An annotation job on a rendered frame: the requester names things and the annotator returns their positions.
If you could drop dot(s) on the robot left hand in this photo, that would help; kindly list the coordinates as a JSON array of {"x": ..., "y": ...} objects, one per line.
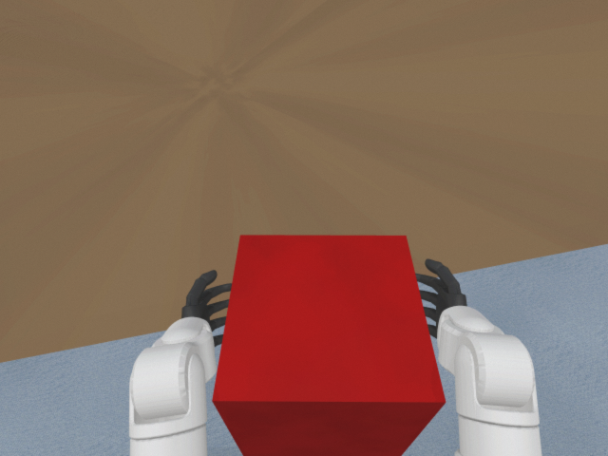
[{"x": 197, "y": 299}]

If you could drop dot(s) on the robot right hand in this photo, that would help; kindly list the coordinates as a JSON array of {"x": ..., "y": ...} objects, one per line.
[{"x": 448, "y": 289}]

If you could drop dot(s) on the robot left forearm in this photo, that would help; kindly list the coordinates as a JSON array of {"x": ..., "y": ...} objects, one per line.
[{"x": 167, "y": 392}]

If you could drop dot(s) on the robot right forearm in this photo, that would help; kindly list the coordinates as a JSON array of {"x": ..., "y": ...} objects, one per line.
[{"x": 495, "y": 386}]

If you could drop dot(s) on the carton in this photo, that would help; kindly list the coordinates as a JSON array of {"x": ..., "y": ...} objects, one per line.
[{"x": 326, "y": 349}]

